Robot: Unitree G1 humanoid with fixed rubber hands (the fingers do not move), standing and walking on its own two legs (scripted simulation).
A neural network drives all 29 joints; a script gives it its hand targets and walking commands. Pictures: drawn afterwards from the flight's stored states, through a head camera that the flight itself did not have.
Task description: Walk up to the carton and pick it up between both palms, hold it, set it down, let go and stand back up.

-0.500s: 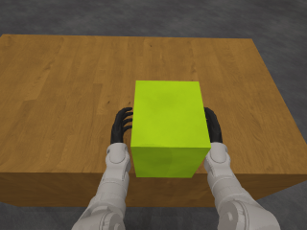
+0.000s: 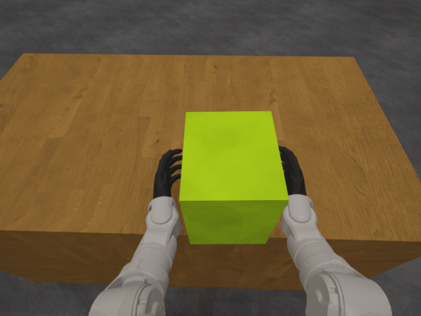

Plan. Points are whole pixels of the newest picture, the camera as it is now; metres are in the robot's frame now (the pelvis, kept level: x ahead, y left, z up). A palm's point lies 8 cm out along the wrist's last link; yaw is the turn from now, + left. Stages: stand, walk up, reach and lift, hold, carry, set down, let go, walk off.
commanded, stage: reach and lift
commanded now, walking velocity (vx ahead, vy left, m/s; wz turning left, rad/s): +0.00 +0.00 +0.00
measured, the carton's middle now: (228, 181) +0.41 +0.01 +0.00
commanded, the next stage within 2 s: none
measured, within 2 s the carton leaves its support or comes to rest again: leaves its support in 0.18 s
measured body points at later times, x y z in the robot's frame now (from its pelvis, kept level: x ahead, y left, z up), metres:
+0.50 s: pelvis +0.00 +0.01 +0.00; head +0.01 +0.02 +0.45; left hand +0.40 +0.15 +0.08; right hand +0.42 -0.12 +0.09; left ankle +0.03 +0.17 -0.74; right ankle +0.00 -0.12 -0.74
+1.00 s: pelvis -0.01 +0.02 +0.01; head -0.05 +0.06 +0.45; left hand +0.37 +0.17 +0.15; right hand +0.38 -0.09 +0.13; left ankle +0.03 +0.17 -0.74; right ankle +0.00 -0.12 -0.74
